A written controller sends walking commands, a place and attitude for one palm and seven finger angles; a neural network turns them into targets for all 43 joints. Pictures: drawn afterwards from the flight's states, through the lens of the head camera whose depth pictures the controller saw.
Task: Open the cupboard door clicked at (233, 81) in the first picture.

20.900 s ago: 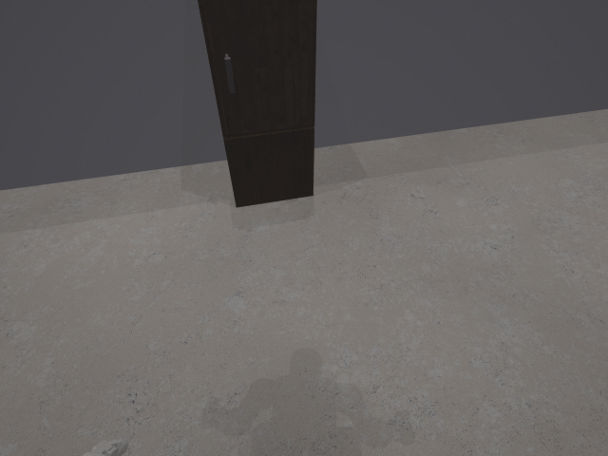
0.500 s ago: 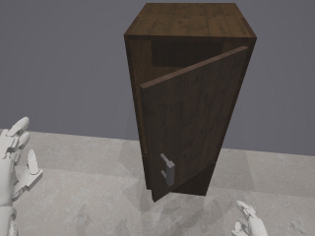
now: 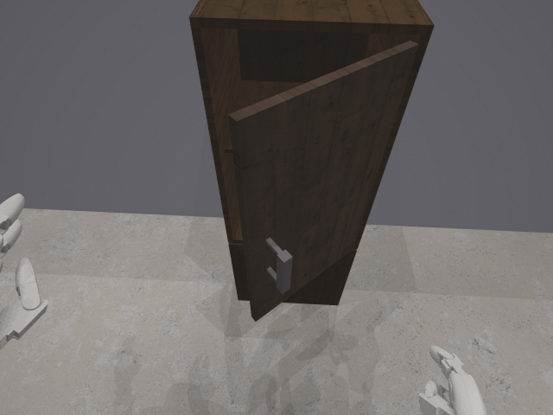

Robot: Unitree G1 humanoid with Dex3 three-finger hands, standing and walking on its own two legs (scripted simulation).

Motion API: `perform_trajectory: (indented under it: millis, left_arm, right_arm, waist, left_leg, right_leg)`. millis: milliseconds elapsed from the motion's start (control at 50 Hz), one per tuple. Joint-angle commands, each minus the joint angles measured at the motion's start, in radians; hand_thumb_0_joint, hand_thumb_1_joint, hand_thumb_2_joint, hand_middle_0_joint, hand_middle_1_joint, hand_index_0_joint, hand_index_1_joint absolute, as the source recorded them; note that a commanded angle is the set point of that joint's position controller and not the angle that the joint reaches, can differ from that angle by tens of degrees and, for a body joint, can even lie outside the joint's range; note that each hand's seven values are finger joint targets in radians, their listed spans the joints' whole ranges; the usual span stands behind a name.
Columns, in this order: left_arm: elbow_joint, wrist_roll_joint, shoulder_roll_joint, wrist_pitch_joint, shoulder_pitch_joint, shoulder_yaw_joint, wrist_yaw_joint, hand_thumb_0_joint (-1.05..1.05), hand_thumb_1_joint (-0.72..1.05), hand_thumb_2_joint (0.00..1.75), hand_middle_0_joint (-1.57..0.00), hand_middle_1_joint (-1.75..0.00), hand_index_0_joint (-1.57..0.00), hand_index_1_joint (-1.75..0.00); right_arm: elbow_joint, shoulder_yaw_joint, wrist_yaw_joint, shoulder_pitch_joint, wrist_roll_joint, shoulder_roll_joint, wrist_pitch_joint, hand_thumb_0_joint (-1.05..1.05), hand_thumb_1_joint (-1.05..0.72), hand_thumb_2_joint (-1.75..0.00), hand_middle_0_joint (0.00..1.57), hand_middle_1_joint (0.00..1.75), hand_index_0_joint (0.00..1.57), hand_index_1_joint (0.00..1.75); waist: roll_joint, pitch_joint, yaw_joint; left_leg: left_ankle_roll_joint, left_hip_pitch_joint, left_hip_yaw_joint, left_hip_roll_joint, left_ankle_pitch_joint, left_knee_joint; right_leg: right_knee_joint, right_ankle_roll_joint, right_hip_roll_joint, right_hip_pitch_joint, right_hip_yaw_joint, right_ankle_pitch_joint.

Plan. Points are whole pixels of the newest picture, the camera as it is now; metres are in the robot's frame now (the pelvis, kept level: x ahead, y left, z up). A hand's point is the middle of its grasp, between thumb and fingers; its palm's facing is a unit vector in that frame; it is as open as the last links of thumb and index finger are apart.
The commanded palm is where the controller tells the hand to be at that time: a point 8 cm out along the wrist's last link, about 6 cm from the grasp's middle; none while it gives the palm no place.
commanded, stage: step back with the hand held close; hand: left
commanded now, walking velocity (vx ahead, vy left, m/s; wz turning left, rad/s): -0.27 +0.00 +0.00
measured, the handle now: (277, 265) +0.40 +0.02 -0.09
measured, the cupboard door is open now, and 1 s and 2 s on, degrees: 41 41 41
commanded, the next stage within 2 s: stop stepping back and stand still in 0.82 s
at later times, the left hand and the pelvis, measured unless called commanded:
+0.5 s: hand out of the picture +0.12 +0.29 +0.16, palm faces +0.52 -0.73 -0.44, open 7.4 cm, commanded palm +0.05 +0.33 +0.18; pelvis -0.07 +0.02 -0.02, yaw +4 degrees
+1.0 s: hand out of the picture +0.05 +0.18 +0.18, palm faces +0.15 -0.72 -0.68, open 7.4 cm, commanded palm -0.02 +0.24 +0.18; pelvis -0.18 -0.05 -0.01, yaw -3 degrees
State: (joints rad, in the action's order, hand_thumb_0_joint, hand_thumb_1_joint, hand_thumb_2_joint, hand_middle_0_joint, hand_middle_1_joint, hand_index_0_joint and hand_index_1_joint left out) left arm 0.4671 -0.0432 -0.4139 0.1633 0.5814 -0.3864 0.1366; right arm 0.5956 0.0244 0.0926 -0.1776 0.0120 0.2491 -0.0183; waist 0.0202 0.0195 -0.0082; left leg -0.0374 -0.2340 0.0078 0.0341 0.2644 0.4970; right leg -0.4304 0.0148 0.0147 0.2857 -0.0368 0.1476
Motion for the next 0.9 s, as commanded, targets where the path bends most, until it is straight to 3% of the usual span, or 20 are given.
perform_trajectory:
  millis: [0,180,220,280,320,380,400,440,480,500,560,620,660,680,720,780,820,840,860,880]
  left_arm:
    - [0.209,0.002,-0.178,0.062,-0.024,-0.162,0.036,0.00,0.90,0.90,-0.20,-0.30,-0.20,-0.30]
    - [0.229,0.072,-0.141,0.058,-0.109,-0.145,0.061,0.00,0.90,0.90,-0.20,-0.30,-0.20,-0.30]
    - [0.245,0.090,-0.133,0.063,-0.146,-0.146,0.067,0.00,0.90,0.90,-0.20,-0.30,-0.20,-0.30]
    - [0.266,0.090,-0.178,0.074,-0.148,-0.181,0.078,0.00,0.90,0.90,-0.20,-0.30,-0.20,-0.30]
    - [0.283,0.072,-0.190,0.099,-0.145,-0.193,0.064,0.00,0.90,0.90,-0.20,-0.30,-0.20,-0.30]
    - [0.295,0.041,-0.188,0.118,-0.144,-0.179,0.059,0.00,0.90,0.90,-0.20,-0.30,-0.20,-0.30]
    - [0.294,0.033,-0.189,0.121,-0.141,-0.177,0.058,0.00,0.90,0.90,-0.20,-0.30,-0.20,-0.30]
    - [0.271,0.027,-0.187,0.123,-0.125,-0.187,0.056,0.00,0.90,0.90,-0.20,-0.30,-0.20,-0.30]
    - [0.247,0.046,-0.174,0.132,-0.118,-0.211,0.053,0.00,0.90,0.90,-0.20,-0.30,-0.20,-0.30]
    - [0.264,0.050,-0.170,0.135,-0.131,-0.210,0.048,0.00,0.90,0.90,-0.20,-0.30,-0.20,-0.30]
    - [0.241,0.044,-0.164,0.138,-0.127,-0.208,0.034,0.00,0.90,0.90,-0.20,-0.30,-0.20,-0.30]
    - [0.235,0.023,-0.124,0.134,-0.085,-0.148,0.026,0.00,0.90,0.90,-0.20,-0.30,-0.20,-0.30]
    - [0.274,0.012,-0.122,0.139,-0.128,-0.115,0.021,0.00,0.90,0.90,-0.20,-0.30,-0.20,-0.30]
    - [0.296,0.016,-0.134,0.147,-0.149,-0.117,0.022,0.00,0.90,0.90,-0.20,-0.30,-0.20,-0.30]
    - [0.337,0.009,-0.174,0.159,-0.183,-0.133,0.017,0.00,0.90,0.90,-0.20,-0.30,-0.20,-0.30]
    - [0.389,-0.006,-0.238,0.166,-0.079,-0.213,0.006,0.00,0.90,0.90,-0.20,-0.30,-0.20,-0.30]
    - [0.424,-0.027,-0.270,0.168,-0.001,-0.279,-0.007,0.00,0.90,0.90,-0.20,-0.30,-0.20,-0.30]
    - [0.440,-0.032,-0.289,0.171,0.037,-0.314,-0.014,0.00,0.90,0.90,-0.20,-0.30,-0.20,-0.30]
    - [0.440,-0.038,-0.326,0.171,0.077,-0.357,-0.018,0.00,0.90,0.90,-0.20,-0.30,-0.20,-0.30]
    - [0.427,-0.046,-0.380,0.171,0.115,-0.412,-0.015,0.00,0.90,0.90,-0.20,-0.30,-0.20,-0.30]
  right_arm:
    - [-0.174,0.026,0.015,0.102,-0.009,0.103,-0.049,0.00,-0.90,-0.90,0.20,0.30,0.20,0.30]
    - [-0.189,0.039,0.029,0.055,-0.058,0.136,-0.057,0.00,-0.90,-0.90,0.20,0.30,0.20,0.30]
    - [-0.194,0.040,0.029,0.042,-0.061,0.127,-0.065,0.00,-0.90,-0.90,0.20,0.30,0.20,0.30]
    - [-0.184,0.046,0.031,0.024,-0.066,0.119,-0.073,0.00,-0.90,-0.90,0.20,0.30,0.20,0.30]
    - [-0.195,0.039,0.016,0.029,-0.038,0.109,-0.089,0.00,-0.90,-0.90,0.20,0.30,0.20,0.30]
    - [-0.168,0.032,0.002,0.018,-0.026,0.099,-0.094,0.00,-0.90,-0.90,0.20,0.30,0.20,0.30]
    - [-0.164,0.025,0.000,0.023,-0.024,0.096,-0.096,0.00,-0.90,-0.90,0.20,0.30,0.20,0.30]
    - [-0.164,0.025,0.004,0.046,-0.017,0.109,-0.102,0.00,-0.90,-0.90,0.20,0.30,0.20,0.30]
    - [-0.168,0.033,0.009,0.079,-0.014,0.123,-0.118,0.00,-0.90,-0.90,0.20,0.30,0.20,0.30]
    - [-0.165,0.037,0.007,0.069,-0.022,0.116,-0.126,0.00,-0.90,-0.90,0.20,0.30,0.20,0.30]
    - [-0.148,0.049,-0.006,0.070,-0.026,0.112,-0.145,0.00,-0.90,-0.90,0.20,0.30,0.20,0.30]
    - [-0.117,0.042,-0.019,0.060,-0.031,0.103,-0.167,0.00,-0.90,-0.90,0.20,0.30,0.20,0.30]
    - [-0.086,0.036,-0.029,0.056,-0.041,0.107,-0.178,0.00,-0.90,-0.90,0.20,0.30,0.20,0.30]
    - [-0.068,0.038,-0.031,0.057,-0.047,0.110,-0.182,0.00,-0.90,-0.90,0.20,0.30,0.20,0.30]
    - [-0.049,0.042,-0.044,0.055,-0.048,0.108,-0.187,0.00,-0.90,-0.90,0.20,0.30,0.20,0.30]
    - [-0.080,0.047,-0.060,0.075,-0.039,0.096,-0.182,0.00,-0.90,-0.90,0.20,0.30,0.20,0.30]
    - [-0.132,0.043,-0.076,0.115,-0.031,0.090,-0.160,0.00,-0.90,-0.90,0.20,0.30,0.20,0.30]
    - [-0.155,0.040,-0.081,0.133,-0.023,0.083,-0.141,0.00,-0.90,-0.90,0.20,0.30,0.20,0.30]
    - [-0.193,0.026,-0.081,0.163,-0.010,0.069,-0.114,0.00,-0.90,-0.90,0.20,0.30,0.20,0.30]
    - [-0.233,0.009,-0.070,0.194,0.009,0.056,-0.089,0.00,-0.90,-0.90,0.20,0.30,0.20,0.30]
  waist:
    - [0.033,-0.148,0.010]
    - [0.119,-0.039,-0.003]
    - [0.094,-0.033,-0.012]
    - [-0.012,-0.045,-0.021]
    - [-0.029,-0.054,-0.019]
    - [-0.066,-0.064,-0.026]
    - [-0.062,-0.064,-0.027]
    - [0.043,-0.042,-0.019]
    - [0.228,-0.059,0.006]
    - [0.224,-0.071,0.006]
    - [0.087,-0.062,0.010]
    - [0.086,-0.069,0.004]
    - [0.156,-0.117,0.002]
    - [0.207,-0.160,0.004]
    - [0.216,-0.295,0.016]
    - [0.194,-0.475,0.037]
    - [0.166,-0.502,0.057]
    - [0.106,-0.493,0.065]
    - [-0.031,-0.467,0.066]
    - [-0.222,-0.420,0.062]
  left_leg:
    - [0.005,-0.130,0.095,-0.094,-0.216,-0.095]
    - [-0.069,-0.545,0.193,-0.169,0.389,-0.218]
    - [-0.085,-0.615,0.207,-0.178,0.491,-0.207]
    - [-0.061,-0.506,0.167,-0.116,0.445,-0.057]
    - [-0.045,-0.419,0.118,-0.081,0.422,0.047]
    - [0.001,-0.195,0.070,-0.041,0.269,0.151]
    - [0.001,-0.181,0.083,-0.053,0.241,0.090]
    - [-0.030,-0.332,0.166,-0.124,0.319,-0.107]
    - [-0.099,-0.620,0.310,-0.282,0.526,-0.325]
    - [-0.120,-0.650,0.334,-0.330,0.519,-0.363]
    - [-0.133,-0.514,0.282,-0.338,0.337,-0.276]
    - [-0.095,-0.221,0.240,-0.298,0.078,-0.236]
    - [-0.081,-0.024,0.238,-0.294,-0.170,-0.222]
    - [-0.076,0.081,0.215,-0.293,-0.403,-0.179]
    - [-0.065,0.315,0.186,-0.291,-0.810,-0.093]
    - [-0.062,0.525,0.125,-0.272,-1.013,-0.015]
    - [-0.063,0.485,0.086,-0.268,-0.965,0.017]
    - [-0.048,0.400,0.047,-0.238,-0.872,0.050]
    - [-0.017,0.243,-0.036,-0.173,-0.674,0.102]
    - [0.026,-0.027,-0.107,-0.091,-0.237,0.195]
  right_leg:
    - [-0.003,0.000,-0.074,-0.200,0.089,-0.188]
    - [-0.186,-0.008,-0.006,-0.302,0.086,0.086]
    - [-0.235,-0.008,0.001,-0.318,0.102,0.120]
    - [-0.105,0.025,-0.058,-0.182,0.213,0.161]
    - [-0.012,0.048,-0.118,-0.071,0.310,0.254]
    - [0.083,0.077,-0.170,0.147,0.305,0.309]
    - [0.056,0.057,-0.143,0.147,0.247,0.274]
    - [-0.088,0.000,-0.040,0.022,0.148,0.211]
    - [-0.412,-0.041,0.062,-0.273,0.064,0.082]
    - [-0.520,-0.047,0.083,-0.306,0.062,0.120]
    - [-0.505,-0.039,0.078,-0.204,0.090,0.228]
    - [-0.277,-0.026,0.064,-0.045,0.066,0.296]
    - [-0.166,-0.021,0.065,0.025,0.059,0.313]
    - [-0.122,-0.017,0.055,0.040,0.064,0.276]
    - [-0.067,-0.023,0.058,0.071,0.068,0.250]
    - [-0.044,-0.032,0.061,0.064,0.054,0.242]
    - [0.002,-0.039,0.036,0.009,0.054,0.164]
    - [0.055,-0.048,0.016,-0.046,0.048,-0.016]
    - [0.097,-0.060,-0.054,-0.136,0.080,-0.389]
    - [0.063,-0.067,-0.189,-0.278,0.148,-0.861]
